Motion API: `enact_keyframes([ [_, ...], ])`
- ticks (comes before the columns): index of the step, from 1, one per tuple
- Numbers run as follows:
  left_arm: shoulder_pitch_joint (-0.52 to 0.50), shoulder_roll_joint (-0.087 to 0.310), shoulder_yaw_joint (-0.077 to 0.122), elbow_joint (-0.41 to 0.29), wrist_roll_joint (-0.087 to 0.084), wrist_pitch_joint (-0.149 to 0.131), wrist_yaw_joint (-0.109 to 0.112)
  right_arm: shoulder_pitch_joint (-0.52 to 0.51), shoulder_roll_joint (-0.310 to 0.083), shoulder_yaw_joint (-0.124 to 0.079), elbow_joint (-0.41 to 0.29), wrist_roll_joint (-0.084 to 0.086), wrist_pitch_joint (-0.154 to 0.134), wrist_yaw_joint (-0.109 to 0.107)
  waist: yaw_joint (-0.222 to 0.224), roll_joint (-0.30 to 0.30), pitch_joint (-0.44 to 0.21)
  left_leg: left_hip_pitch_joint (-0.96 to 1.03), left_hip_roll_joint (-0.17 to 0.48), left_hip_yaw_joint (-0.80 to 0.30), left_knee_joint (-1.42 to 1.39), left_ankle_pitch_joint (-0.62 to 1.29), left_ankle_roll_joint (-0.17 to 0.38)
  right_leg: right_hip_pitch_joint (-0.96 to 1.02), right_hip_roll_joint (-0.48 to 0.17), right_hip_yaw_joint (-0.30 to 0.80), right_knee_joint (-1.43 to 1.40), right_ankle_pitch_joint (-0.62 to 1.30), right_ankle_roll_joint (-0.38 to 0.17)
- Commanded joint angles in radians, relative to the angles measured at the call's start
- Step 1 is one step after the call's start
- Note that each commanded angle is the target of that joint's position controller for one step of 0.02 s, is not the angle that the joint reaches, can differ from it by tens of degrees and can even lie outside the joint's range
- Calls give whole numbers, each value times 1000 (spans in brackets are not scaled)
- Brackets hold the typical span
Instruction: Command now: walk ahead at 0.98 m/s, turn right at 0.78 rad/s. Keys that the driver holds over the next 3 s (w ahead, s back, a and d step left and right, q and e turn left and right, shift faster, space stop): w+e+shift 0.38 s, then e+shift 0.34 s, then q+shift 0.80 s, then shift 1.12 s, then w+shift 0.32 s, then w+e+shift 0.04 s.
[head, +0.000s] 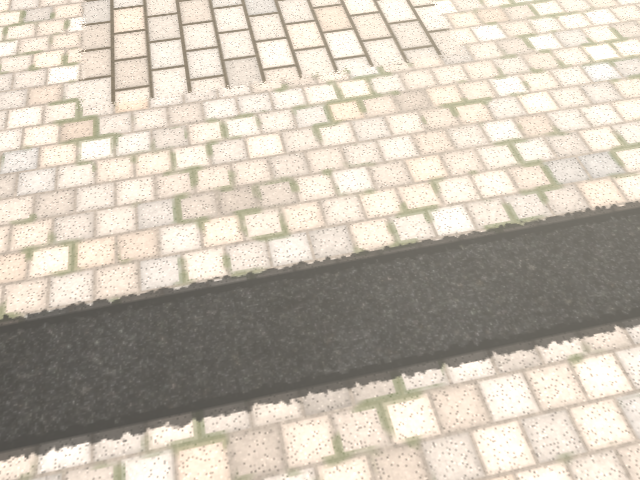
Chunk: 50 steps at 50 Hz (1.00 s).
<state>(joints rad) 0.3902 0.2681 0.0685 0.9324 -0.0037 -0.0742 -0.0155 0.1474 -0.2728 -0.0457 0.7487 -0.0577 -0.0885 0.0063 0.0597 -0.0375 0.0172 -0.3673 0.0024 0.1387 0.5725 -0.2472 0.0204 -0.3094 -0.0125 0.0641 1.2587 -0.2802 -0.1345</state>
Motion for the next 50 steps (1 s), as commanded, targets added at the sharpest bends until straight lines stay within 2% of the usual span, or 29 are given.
enact_keyframes([
  [1, -83, 21, 1, -119, 20, 23, -26, 177, -20, -12, 23, 11, -31, -11, -79, 99, -37, 316, 313, -336, -359, -16, 112, -386, -106, 25, 93, 53, -1],
  [4, -215, -10, -15, -214, 31, 58, -35, 211, -19, -10, 74, 40, -48, -7, -53, 91, 47, 301, 292, -145, -420, 165, 63, -497, -131, -21, 51, 71, 16],
  [6, -294, -13, -30, -271, 40, 63, -60, 178, -34, -10, 79, 38, -61, -5, -24, 116, 104, 217, 229, 9, -468, 298, 42, -460, -124, -75, -94, 189, 16],
  [9, -381, 17, -38, -307, 27, 63, -88, 182, -75, -18, 88, 39, -61, -20, -18, 45, 139, 212, 175, 158, -507, 530, 18, -320, -63, -194, -386, 331, -6],
  [12, -334, 65, -29, -287, 25, 62, -82, 243, -168, -32, 83, 48, -42, -37, 24, 89, 60, 355, 213, 182, -322, 1159, -1, -142, 56, -284, -487, 322, -48],
  [14, -84, 137, 3, -226, 26, 63, -61, 197, -239, -51, 57, 42, -7, -44, 165, 144, -81, 355, 257, 153, 29, 1358, 7, 131, 111, -257, -480, 210, -88],
  [15, 117, 188, 34, -164, 25, 63, -40, 159, -239, -53, 36, 35, 12, -38, 244, 129, -170, 262, 259, 123, 323, 1243, 25, 360, 126, -204, -528, 134, -120],
  [16, 143, 225, 61, -135, 18, 68, -12, 164, -199, -50, 45, 24, 22, -22, 218, 18, -146, 69, 138, 115, 694, 496, 12, 503, 87, -98, -602, 56, -150],
  [17, 46, 305, 74, -153, 14, 77, -2, 178, -42, -10, -12, 2, 12, -13, 84, -190, -66, -243, -5, 58, 1083, -280, -13, 524, -62, 198, -564, 251, -188],
  [18, 20, 366, 84, -203, 37, 85, -5, 183, -79, -8, -137, 30, -13, -12, 45, -179, -276, -477, -31, -159, 1161, -252, -33, 719, -208, 658, -838, -7, -367],
  [19, 7, 311, 79, -212, 34, 83, 1, 110, -126, -5, -140, 18, -36, -12, 50, 4, -176, -537, 28, -216, 1068, -175, -31, 619, -244, 765, -1007, -171, -329],
  [20, -34, 259, 66, -204, 32, 73, 9, 86, -136, -4, -134, 22, -44, -12, -4, 96, -22, -510, 59, -213, 960, -119, -36, 443, -224, 694, -1031, -27, -288],
  [23, -107, 208, 41, -205, 9, 29, 22, 120, -116, 4, -117, -7, 12, -19, -127, 181, 60, -272, 126, -202, 757, -172, -100, 78, -124, 397, -971, 687, -240],
  [25, -113, 217, 43, -202, 6, 16, 15, 59, -100, 9, -152, 1, 35, -19, -127, 167, 48, -160, 115, -158, 550, -130, -117, -43, -30, 275, -960, 875, -195],
  [26, -177, 144, 32, -261, -44, -6, 25, -90, -91, -6, -208, 53, -17, -34, -95, 176, 38, -177, 58, -213, 431, -83, -123, -72, 4, 321, -943, 760, -177],
  [27, -189, 174, 40, -258, -54, -1, 37, -146, -62, 7, -226, 52, -36, -36, -87, 162, 20, -139, 22, -195, 264, 15, -121, -81, 48, 275, -916, 716, -147],
  [30, -49, 203, 63, -205, -39, 52, 63, -196, -40, -2, -241, 63, -56, -25, -2, 45, -101, 89, -135, -136, -70, 396, -105, -44, 126, 275, -831, 518, -6],
  [33, -100, 143, 52, -229, -39, 65, 64, -94, -106, -44, -240, 76, -42, -29, -92, -67, -142, 284, -113, -205, -181, 510, -75, -30, 158, 316, -608, 421, 83],
  [34, -137, 118, 44, -256, -31, 64, 60, 51, -121, -54, -207, 61, -38, -35, -169, -74, -229, 460, -40, -234, -196, 615, -45, -51, 188, 267, -408, 347, 132],
  [35, -91, 0, 8, -288, 8, 70, 56, 174, -145, -48, -183, 42, -27, -40, -167, 80, -372, 712, 235, -449, -30, 978, 39, -200, 235, 182, -100, -391, 159],
  [36, 127, 39, 3, -311, -14, 68, 39, 180, -156, -36, -200, -4, -20, -30, -65, 296, -559, 837, 528, -832, -16, 1124, 245, -292, 223, 227, 202, -552, 185],
  [37, 172, 144, 17, -295, -19, 81, 26, 98, -186, -55, -213, 17, -6, -23, -57, 269, -564, 767, 541, -932, -45, 874, 345, -330, 132, 198, 364, -436, 228],
  [38, 59, 175, 25, -306, -39, 95, 25, -9, -155, -50, -223, 28, 6, -28, -49, 216, -446, 643, 450, -872, -137, 413, 333, -411, 77, 141, 376, -306, 235],
  [39, -54, 180, 25, -307, -26, 112, 40, -63, -81, -22, -239, 24, 26, -36, -71, 97, -317, 443, 331, -743, -205, 215, 265, -379, 59, 85, 319, -226, 239],
  [41, -103, 117, 6, -331, -3, 126, 49, -97, -71, 1, -205, 29, 41, -24, -23, 69, -117, 115, 190, -568, -272, 199, 188, -252, 53, 56, 128, -204, 215],
  [43, -102, 38, -22, -332, 23, 97, 47, -105, -76, -10, -172, 48, 38, -2, 4, 105, -86, 5, 76, -422, -281, 412, 144, -107, 44, -30, -226, -236, 200],
  [45, -165, 34, -28, -344, 25, 74, 54, -47, -144, -45, -147, 60, 49, -1, -33, 161, -146, 93, 94, -461, -259, 598, 190, -62, 62, -30, -397, -184, 204],
  [47, -168, 73, -20, -330, 8, 83, 54, -27, -169, -59, -149, 64, 62, -3, -34, 183, -196, 128, 134, -550, -266, 400, 208, -19, 73, 14, -479, -108, 193],
  [50, -219, 105, -7, -342, 4, 102, 44, -37, -181, -69, -166, 83, 89, -12, -27, 186, -120, 8, 118, -637, -331, -94, 169, 64, 87, 23, -648, -26, 146],
])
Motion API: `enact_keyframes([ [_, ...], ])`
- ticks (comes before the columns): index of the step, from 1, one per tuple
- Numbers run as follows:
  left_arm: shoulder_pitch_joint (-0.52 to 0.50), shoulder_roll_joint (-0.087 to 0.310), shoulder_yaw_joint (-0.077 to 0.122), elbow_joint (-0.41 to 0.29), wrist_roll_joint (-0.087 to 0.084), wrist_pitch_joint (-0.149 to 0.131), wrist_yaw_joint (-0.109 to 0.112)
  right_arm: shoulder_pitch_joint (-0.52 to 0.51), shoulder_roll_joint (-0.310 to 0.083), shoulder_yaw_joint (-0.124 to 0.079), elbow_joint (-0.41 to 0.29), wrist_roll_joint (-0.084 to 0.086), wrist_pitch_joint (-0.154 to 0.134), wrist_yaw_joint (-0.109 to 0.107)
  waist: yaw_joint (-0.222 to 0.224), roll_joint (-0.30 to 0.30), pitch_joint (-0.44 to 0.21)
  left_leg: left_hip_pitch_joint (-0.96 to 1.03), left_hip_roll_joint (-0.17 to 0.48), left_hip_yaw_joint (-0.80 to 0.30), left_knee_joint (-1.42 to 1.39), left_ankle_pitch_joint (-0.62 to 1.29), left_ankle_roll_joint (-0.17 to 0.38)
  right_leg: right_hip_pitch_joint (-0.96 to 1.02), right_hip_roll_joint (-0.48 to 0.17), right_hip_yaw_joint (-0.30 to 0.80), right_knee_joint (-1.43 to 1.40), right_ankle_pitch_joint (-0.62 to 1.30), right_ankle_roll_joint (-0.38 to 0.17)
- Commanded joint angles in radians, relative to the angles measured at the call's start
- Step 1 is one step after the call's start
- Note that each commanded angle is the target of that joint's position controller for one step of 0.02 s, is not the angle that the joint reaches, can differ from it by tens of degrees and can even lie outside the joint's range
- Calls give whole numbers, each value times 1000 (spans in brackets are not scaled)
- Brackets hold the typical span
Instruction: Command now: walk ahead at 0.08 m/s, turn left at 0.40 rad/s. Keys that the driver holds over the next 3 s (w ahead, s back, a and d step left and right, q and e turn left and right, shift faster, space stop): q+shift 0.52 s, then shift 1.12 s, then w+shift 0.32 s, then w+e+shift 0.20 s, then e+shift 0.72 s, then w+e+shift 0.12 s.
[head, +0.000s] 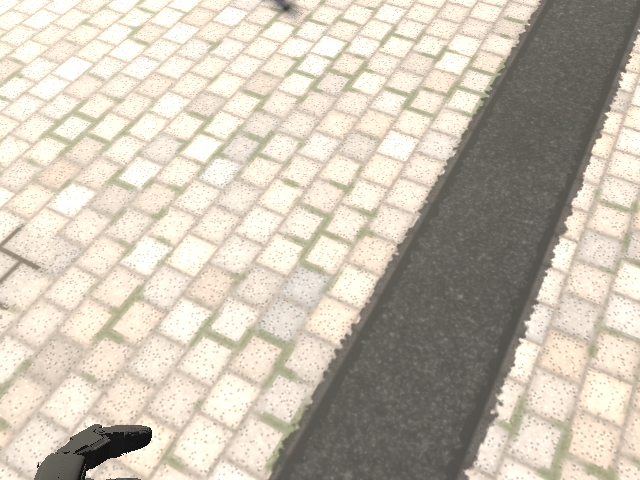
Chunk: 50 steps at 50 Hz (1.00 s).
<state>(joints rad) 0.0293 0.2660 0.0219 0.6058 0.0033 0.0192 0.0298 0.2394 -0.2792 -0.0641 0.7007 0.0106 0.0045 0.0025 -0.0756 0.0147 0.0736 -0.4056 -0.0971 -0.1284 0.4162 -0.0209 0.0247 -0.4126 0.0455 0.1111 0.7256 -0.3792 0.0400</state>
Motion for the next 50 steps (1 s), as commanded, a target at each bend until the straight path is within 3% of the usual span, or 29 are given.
enact_keyframes([
  [1, 144, 109, 45, -15, -2, 7, -6, -123, -173, -53, -116, 22, 4, -15, 120, 137, -155, -19, 195, -372, -176, -419, 137, 241, 29, -32, -203, 122, -51],
  [2, 159, 128, 55, -15, 1, 5, -6, -94, -161, -52, -107, 27, 7, -20, 129, 130, -148, -97, 159, -356, -153, -499, 94, 337, -8, -17, -274, 130, -81],
  [3, 212, 189, 71, -10, 25, 5, -1, -79, -134, -47, -116, 28, 7, -22, 142, 39, -172, -232, 103, -277, -29, -575, 32, 453, -166, 109, -328, 62, -152],
  [4, 212, 227, 84, -3, 59, 4, -4, -102, -105, -43, -146, 43, -1, -22, 137, -226, -166, -337, -24, -37, 277, -571, -9, 393, -390, 333, -441, 59, -269],
  [5, 123, 190, 74, -23, 75, -10, -2, -56, -163, -65, -136, 25, -9, -22, 92, -243, -149, -318, 34, 4, 535, -525, -52, 295, -462, 377, -460, 183, -313],
  [6, 28, 119, 54, -52, 62, -19, 8, 1, -196, -80, -100, 23, 0, -23, 47, -184, -139, -282, 56, 17, 662, -471, -71, 243, -403, 269, -446, 245, -278],
  [8, -57, 69, 39, -68, 23, -33, 15, 85, -174, -81, -57, 11, 32, -34, 17, -145, -115, -288, 76, 52, 834, -382, -110, 224, -312, 106, -423, 339, -223],
  [10, -36, 75, 39, -57, 18, -31, 21, 61, -133, -66, -81, 13, 44, -29, 31, -130, -96, -307, 114, 90, 882, -323, -141, 219, -287, 4, -420, 424, -233],
  [12, 27, 92, 51, -36, 19, -21, 27, -23, -98, -46, -126, 18, 44, -16, 79, -127, -101, -338, 150, 112, 745, -276, -159, 306, -288, -35, -403, 445, -245],
  [15, 77, 152, 79, -14, 15, -7, 25, -83, -62, -20, -174, 12, 39, 15, 115, -150, -141, -236, 179, 147, 543, -307, -147, 342, -328, -83, -369, 501, -255],
  [18, 89, 200, 104, 0, -1, -10, 10, -69, -101, -31, -184, 15, 42, 31, 107, -180, -154, -101, 155, 209, 395, -328, -102, 314, -368, -123, -336, 551, -237],
  [21, 81, 180, 110, 16, -38, -28, -7, -7, -119, -52, -167, 16, 59, 28, 53, -163, -159, 73, 111, 240, 156, -204, -31, 270, -369, -195, -203, 491, -149],
  [22, 142, 143, 105, 44, -34, -35, -16, 58, -160, -73, -145, 11, 59, 13, 34, -66, -179, 230, 96, 187, 50, -52, 13, 178, -314, -260, -57, 392, -80],
  [23, 147, 99, 93, 8, 8, -40, -21, 121, -319, -116, -156, 7, 53, -8, 34, 248, -182, 465, 334, -179, 19, 439, 129, -158, -187, -335, 289, -48, 28],
  [24, 43, 76, 77, -60, 31, -47, -14, 81, -366, -113, -193, -35, 27, -1, 20, 361, -275, 490, 494, -480, -2, 526, 348, -376, -53, -146, 509, -331, 66],
  [25, -32, 131, 90, -59, 16, -47, -7, 85, -299, -99, -190, -39, 6, 11, -39, 195, -298, 489, 458, -401, -33, 410, 342, -391, -69, -45, 582, -285, 44],
  [26, -47, 123, 88, -60, 2, -48, 2, 52, -271, -88, -176, -24, -5, 5, -5, 151, -243, 441, 399, -330, -30, 316, 285, -393, -74, -24, 560, -196, 17],
  [27, -4, 129, 91, -30, 5, -43, 15, -17, -229, -76, -181, -1, 0, -6, 37, 75, -213, 400, 356, -256, -22, 258, 229, -389, -95, -22, 512, -108, 13],
  [28, 29, 146, 97, -15, 11, -35, 21, -80, -194, -61, -194, 13, 10, -17, 65, 86, -203, 338, 335, -211, -21, 254, 203, -341, -102, -27, 467, -50, 17],
  [31, 99, 122, 89, 23, 4, -26, 10, -111, -173, -44, -197, -10, 20, -32, 89, 93, -230, 251, 288, -148, -22, 285, 194, -216, -68, -60, 412, 43, 38],
  [34, 90, 96, 72, 26, 2, -21, 8, -99, -178, -41, -179, -11, 20, -38, 70, 98, -221, 241, 280, -153, -22, 195, 193, -175, -68, -56, 262, 78, 48],
  [41, 83, 109, 67, 11, -5, -28, -6, -119, -159, -22, -152, -20, 24, -17, 43, 139, -159, 157, 286, -246, -11, 40, 212, -18, -67, -63, 32, 19, 23],
  [43, 109, 92, 63, 15, -6, -37, -13, -137, -137, -11, -142, -13, 23, -14, 68, 132, -155, 153, 265, -252, 18, 54, 194, 67, -61, -74, -116, 68, 6],
  [44, 137, 77, 59, 23, -2, -44, -18, -144, -118, -3, -137, -7, 23, -15, 95, 120, -153, 130, 237, -238, 33, 33, 165, 156, -57, -83, -262, 193, -9],
  [45, 143, 96, 59, 19, 15, -49, -19, -110, -93, 4, -127, -12, 16, -15, 88, 81, -162, 93, 201, -224, 49, -43, 115, 250, -103, -35, -317, 330, -30],
  [46, 151, 167, 71, 3, 31, -51, -14, -61, -74, 9, -123, -32, 6, -13, 48, -58, -185, 42, 119, -148, 148, -201, 54, 321, -236, 82, -312, 553, -82],
  [47, 109, 156, 66, 24, 34, -49, -15, -25, -66, 7, -119, -28, 0, -10, -13, -224, -184, 74, 55, -31, 158, -350, 3, 231, -298, 157, -320, 532, -186],
  [48, 67, 84, 48, 6, 24, -52, -18, -50, -98, 2, -108, -36, 1, -12, 9, -198, -176, 132, 82, -17, 135, -321, -26, 186, -280, 150, -344, 423, -201],
  [50, 84, 95, 51, 7, 16, -55, -19, -109, -93, -4, -104, -33, 12, -12, 48, -148, -148, 137, 75, -12, 109, -229, -21, 185, -190, 68, -322, 255, -125],
])
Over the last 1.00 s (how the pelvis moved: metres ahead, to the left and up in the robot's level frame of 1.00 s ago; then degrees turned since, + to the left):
0.70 -0.11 0.01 -41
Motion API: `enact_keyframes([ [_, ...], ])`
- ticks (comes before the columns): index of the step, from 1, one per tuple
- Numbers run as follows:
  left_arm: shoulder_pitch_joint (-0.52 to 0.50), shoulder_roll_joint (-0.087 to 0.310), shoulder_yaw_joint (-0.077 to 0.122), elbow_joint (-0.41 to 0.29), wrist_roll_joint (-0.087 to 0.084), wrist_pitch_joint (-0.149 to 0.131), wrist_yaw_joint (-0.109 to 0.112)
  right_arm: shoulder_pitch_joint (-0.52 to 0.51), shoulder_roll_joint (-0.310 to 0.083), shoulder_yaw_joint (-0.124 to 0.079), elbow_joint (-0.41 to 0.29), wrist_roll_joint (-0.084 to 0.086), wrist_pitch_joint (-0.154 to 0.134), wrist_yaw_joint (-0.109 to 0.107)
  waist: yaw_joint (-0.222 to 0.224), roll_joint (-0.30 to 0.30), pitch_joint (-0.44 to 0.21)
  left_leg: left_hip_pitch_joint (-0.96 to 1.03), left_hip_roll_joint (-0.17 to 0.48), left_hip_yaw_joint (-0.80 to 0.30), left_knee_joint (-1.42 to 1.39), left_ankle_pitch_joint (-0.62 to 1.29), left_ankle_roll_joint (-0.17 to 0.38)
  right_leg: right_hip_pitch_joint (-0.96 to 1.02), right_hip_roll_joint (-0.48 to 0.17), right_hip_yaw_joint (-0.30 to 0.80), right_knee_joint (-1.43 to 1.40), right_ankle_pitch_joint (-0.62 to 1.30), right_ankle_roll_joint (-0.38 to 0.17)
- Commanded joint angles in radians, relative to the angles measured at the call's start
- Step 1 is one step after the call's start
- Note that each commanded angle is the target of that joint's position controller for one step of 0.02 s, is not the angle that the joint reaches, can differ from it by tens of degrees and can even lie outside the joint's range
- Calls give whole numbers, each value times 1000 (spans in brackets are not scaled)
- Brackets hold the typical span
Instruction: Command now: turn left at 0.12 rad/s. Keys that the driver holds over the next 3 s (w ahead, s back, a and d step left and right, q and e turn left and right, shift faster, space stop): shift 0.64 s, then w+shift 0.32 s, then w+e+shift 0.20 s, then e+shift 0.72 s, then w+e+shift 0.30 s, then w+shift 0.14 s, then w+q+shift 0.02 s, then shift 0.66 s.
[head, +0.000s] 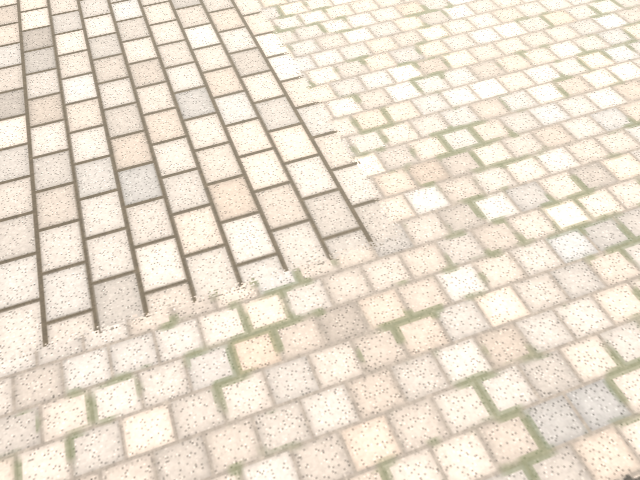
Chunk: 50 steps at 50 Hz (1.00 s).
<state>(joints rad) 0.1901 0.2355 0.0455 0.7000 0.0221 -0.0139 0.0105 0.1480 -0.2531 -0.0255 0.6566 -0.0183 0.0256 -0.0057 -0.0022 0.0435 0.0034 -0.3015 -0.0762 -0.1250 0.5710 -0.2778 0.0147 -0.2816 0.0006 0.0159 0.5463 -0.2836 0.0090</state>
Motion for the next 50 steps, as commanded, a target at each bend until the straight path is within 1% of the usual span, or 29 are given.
enact_keyframes([
  [1, -77, 137, 30, -89, -7, -25, 2, -17, -116, -43, -63, -4, -3, -2, -19, -161, -56, 18, 57, -27, -58, 56, -2, 54, -132, 143, -136, 122, -76],
  [2, -64, 137, 30, -88, -5, -27, 5, -13, -104, -41, -59, 0, -2, 1, -16, -145, -47, 17, 63, -37, -70, 74, 9, 53, -118, 123, -124, 110, -63],
  [4, -44, 124, 27, -90, -5, -24, 10, -4, -96, -41, -49, 6, -7, 3, -2, -107, -41, 1, 69, -50, -83, 95, 21, 72, -95, 96, -96, 113, -52],
  [8, -32, 105, 23, -100, -9, -13, 14, 9, -81, -40, -33, 7, -21, 3, 13, -45, -48, -16, 78, -67, -97, 122, 21, 108, -72, 73, -58, 146, -50],
  [11, -35, 95, 22, -105, -9, -10, 11, 21, -75, -40, -24, 7, -26, 1, 13, -23, -48, -11, 83, -74, -101, 133, 17, 114, -62, 65, -49, 159, -48],
  [19, -35, 79, 21, -98, -12, -16, 3, 42, -70, -44, -12, 8, -28, -11, 2, -30, -42, 36, 88, -71, -93, 175, 12, 94, -51, 60, -59, 172, -43],
  [32, -6, 64, 24, -70, -14, -26, 5, 38, -44, -50, 0, 10, -22, -25, -1, -39, -31, 73, 86, -61, -91, 194, -2, 74, -47, 61, -84, 160, -45],
  [33, 24, 64, 26, -56, -14, -22, 7, 65, -35, -49, 14, 10, -19, -26, 0, -51, -70, 79, 58, -29, -80, 21, 3, 91, -35, 56, -103, -26, -56],
  [34, 61, 100, 41, -47, -27, -17, 9, 85, -51, -57, 17, 21, -21, -24, 10, -82, -41, 9, 21, 13, -37, -250, 17, 85, -41, 94, -133, -321, -92],
  [35, 116, 128, 48, -33, -38, -18, 13, 56, -62, -60, 0, 30, -32, -19, 34, -121, 32, -125, 18, 36, 31, -375, 25, 82, -114, 218, -208, -562, -150],
  [36, 172, 170, 57, -15, -44, -28, 15, 13, -42, -54, -24, 53, -55, -12, 49, -205, 91, -243, 19, 99, 160, -313, 23, 107, -251, 423, -333, -732, -232],
  [37, 176, 203, 66, -7, -45, -41, 17, -58, -44, -51, -50, 70, -78, -8, 65, -231, 172, -333, 74, 99, 265, -222, 25, 81, -369, 589, -418, -725, -298],
  [38, 190, 203, 67, -1, -37, -55, 21, -101, -70, -59, -64, 68, -95, -5, 81, -193, 185, -422, 120, 54, 360, -228, 33, 112, -405, 633, -439, -627, -314],
  [39, 180, 185, 61, -4, -32, -67, 20, -90, -69, -62, -61, 61, -109, 0, 66, -160, 154, -485, 148, 39, 414, -198, 41, 179, -398, 612, -427, -541, -301],
  [40, 160, 169, 55, -13, -33, -73, 16, -62, -61, -59, -52, 56, -118, 6, 52, -143, 105, -489, 163, 45, 408, -166, 46, 216, -366, 545, -412, -471, -273],
  [41, 139, 165, 53, -20, -41, -72, 11, -47, -53, -55, -46, 52, -124, 13, 44, -144, 73, -434, 168, 67, 336, -137, 45, 206, -320, 443, -414, -396, -241],
  [42, 119, 169, 54, -25, -48, -70, 6, -41, -41, -49, -38, 46, -129, 20, 41, -164, 50, -327, 153, 105, 250, -101, 36, 154, -265, 337, -413, -310, -213],
  [43, 92, 176, 55, -30, -53, -67, 1, -30, -28, -45, -29, 41, -131, 25, 28, -181, 41, -200, 128, 140, 171, -69, 24, 76, -213, 246, -409, -242, -195],
  [44, 105, 198, 66, 0, 20, -55, -22, -32, -34, -44, -29, -43, -91, 60, 27, -185, 29, -85, 68, 211, 82, -86, 13, 23, -141, 152, -404, -260, -183],
  [45, 111, 200, 73, 7, 21, -49, -32, -3, -36, -50, -19, -36, -73, 69, 20, -210, 32, 9, 46, 248, 33, -34, 7, -18, -139, 130, -386, -262, -186],
  [46, 100, 195, 73, 12, 8, -45, -36, 61, -39, -51, 0, -22, -65, 65, -15, -186, 28, 130, 37, 273, -19, 45, 8, -85, -146, 118, -347, -291, -184],
  [47, 97, 182, 70, 14, 3, -44, -36, 146, -59, -59, 28, -18, -65, 55, -57, -137, 20, 262, 23, 280, -29, 35, 10, -169, -136, 105, -271, -297, -178],
  [48, 67, 148, 58, 7, 12, -48, -35, 309, -96, -74, 77, -18, -76, 42, -142, -42, -18, 437, 38, 239, -40, -23, 19, -268, -94, 66, -68, -216, -165],
  [49, -11, 50, 29, -33, 20, -53, -34, 494, -194, -93, 100, -45, -92, 24, -249, 213, -69, 550, 279, -89, -197, -353, 40, -436, 15, -19, 387, -192, -127],
  [50, -20, -10, 13, -95, -15, -62, -25, 466, -279, -97, 70, -58, -103, 13, -197, 303, -52, 491, 478, -609, -440, -710, 97, -650, 126, 103, 635, -248, -130],
])
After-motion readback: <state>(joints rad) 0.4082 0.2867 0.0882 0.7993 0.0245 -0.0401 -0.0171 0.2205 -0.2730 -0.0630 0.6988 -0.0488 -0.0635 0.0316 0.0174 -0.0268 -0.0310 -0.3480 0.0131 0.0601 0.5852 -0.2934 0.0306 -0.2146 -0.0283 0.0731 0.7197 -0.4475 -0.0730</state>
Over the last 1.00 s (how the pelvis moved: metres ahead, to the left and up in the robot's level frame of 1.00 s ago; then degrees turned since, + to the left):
0.05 0.05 0.00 37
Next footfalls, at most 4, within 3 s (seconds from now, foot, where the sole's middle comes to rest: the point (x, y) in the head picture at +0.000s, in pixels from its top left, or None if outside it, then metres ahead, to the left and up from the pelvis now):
0.98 left None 0.16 0.15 -0.77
1.40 right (382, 473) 0.52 -0.07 -0.77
1.88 left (332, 393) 0.70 0.03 -0.77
2.40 right None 0.48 -0.23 -0.77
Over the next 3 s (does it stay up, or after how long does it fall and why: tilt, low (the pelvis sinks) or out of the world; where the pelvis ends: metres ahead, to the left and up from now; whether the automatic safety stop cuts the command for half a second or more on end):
stays up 0.61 -0.39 0.00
